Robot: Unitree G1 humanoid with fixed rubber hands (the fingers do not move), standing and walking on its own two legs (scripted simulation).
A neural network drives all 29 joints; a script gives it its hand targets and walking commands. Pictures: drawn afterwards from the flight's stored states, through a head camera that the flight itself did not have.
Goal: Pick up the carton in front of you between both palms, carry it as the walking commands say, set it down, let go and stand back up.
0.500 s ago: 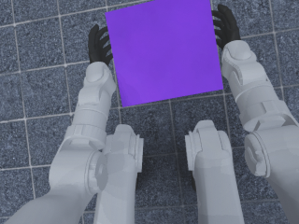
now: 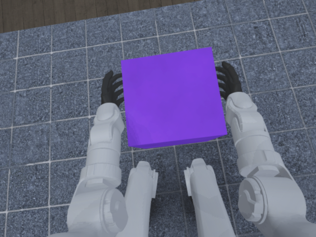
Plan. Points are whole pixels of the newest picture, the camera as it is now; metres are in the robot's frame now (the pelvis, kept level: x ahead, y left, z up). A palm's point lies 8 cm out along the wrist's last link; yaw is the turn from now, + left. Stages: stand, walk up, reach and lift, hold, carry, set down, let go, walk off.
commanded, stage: reach and lift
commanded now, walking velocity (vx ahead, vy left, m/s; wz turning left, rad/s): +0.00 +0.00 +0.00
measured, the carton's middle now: (171, 108) +0.45 -0.02 -0.14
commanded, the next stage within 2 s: none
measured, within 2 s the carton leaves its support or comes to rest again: neither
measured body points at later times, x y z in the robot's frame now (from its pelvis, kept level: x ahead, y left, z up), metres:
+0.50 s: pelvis +0.05 +0.00 +0.14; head +0.18 -0.01 +0.58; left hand +0.43 +0.14 +0.10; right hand +0.43 -0.16 +0.09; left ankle +0.10 +0.13 -0.48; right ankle +0.10 -0.13 -0.48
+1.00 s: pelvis +0.10 +0.00 +0.25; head +0.09 +0.00 +0.70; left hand +0.40 +0.15 +0.25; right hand +0.39 -0.16 +0.24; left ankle +0.10 +0.13 -0.48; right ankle +0.10 -0.13 -0.48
